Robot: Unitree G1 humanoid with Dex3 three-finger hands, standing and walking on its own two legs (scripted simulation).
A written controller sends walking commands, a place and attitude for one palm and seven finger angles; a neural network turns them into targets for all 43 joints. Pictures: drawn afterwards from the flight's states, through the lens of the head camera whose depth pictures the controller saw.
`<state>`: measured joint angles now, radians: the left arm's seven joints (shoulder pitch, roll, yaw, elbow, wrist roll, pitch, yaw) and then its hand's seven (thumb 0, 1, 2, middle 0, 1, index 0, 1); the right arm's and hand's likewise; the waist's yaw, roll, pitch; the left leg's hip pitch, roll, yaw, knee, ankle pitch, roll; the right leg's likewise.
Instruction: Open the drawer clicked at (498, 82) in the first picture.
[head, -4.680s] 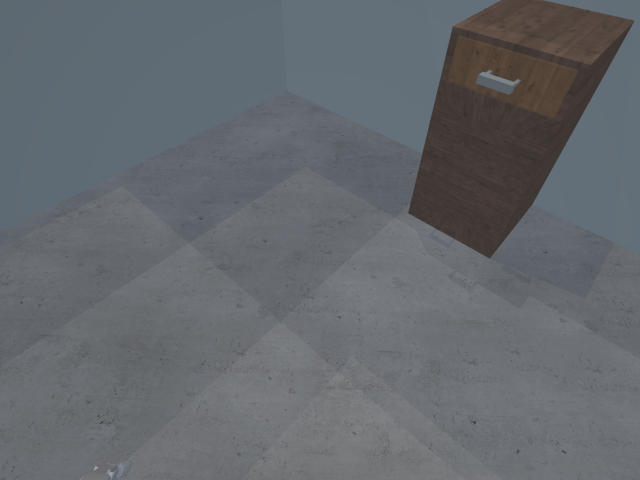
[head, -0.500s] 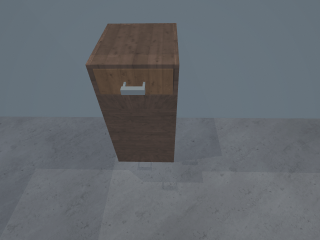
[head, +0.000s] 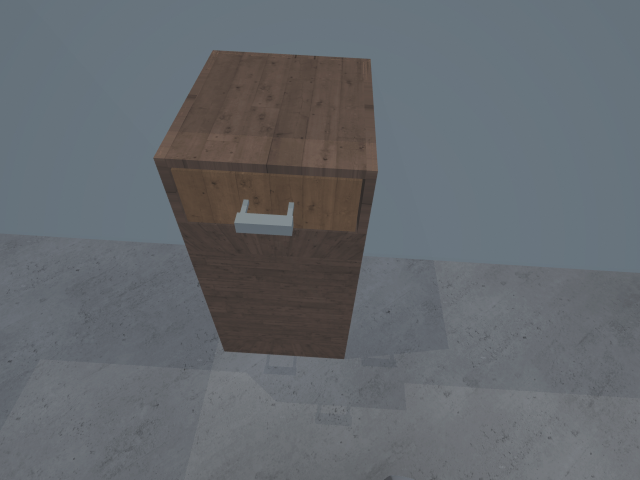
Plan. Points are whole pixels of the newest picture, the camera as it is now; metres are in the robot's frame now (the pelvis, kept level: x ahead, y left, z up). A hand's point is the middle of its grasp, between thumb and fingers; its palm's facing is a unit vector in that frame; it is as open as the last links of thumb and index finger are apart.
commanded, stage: come to a stop and stand still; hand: left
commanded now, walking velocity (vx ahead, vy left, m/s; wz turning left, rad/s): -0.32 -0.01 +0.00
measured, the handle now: (266, 215) +0.57 +0.15 -0.06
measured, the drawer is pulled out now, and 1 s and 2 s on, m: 0.00 0.00 0.00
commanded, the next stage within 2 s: look again from close up in 1.30 s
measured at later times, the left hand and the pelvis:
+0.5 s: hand out of the picture +0.10 +0.18 -0.17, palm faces +0.10 -0.96 -0.25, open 7.4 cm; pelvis +0.02 -0.02 +0.00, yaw +3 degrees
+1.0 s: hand out of the picture +0.00 +0.17 -0.17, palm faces +0.04 -0.98 -0.21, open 7.4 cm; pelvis +0.01 +0.01 +0.00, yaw +1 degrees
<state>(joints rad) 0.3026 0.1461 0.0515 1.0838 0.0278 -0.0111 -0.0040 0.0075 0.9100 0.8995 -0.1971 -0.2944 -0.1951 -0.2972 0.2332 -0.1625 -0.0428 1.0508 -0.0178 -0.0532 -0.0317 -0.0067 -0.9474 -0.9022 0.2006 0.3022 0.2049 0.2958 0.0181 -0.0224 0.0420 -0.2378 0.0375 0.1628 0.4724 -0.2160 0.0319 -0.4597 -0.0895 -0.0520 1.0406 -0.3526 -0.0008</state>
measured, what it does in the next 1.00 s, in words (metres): steps on the spot: right foot, then left foot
